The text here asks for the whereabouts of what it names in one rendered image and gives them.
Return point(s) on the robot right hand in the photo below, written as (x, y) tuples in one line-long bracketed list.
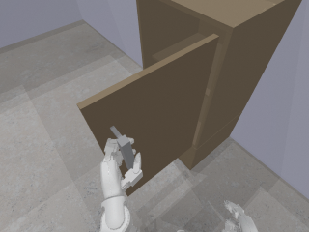
[(244, 224)]

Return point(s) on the handle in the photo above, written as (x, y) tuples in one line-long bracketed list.
[(125, 148)]

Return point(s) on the robot left hand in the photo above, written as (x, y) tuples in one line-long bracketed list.
[(110, 173)]

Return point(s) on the robot left forearm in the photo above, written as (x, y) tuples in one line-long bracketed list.
[(116, 216)]

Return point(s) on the cupboard door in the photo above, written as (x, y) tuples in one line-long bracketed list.
[(159, 107)]

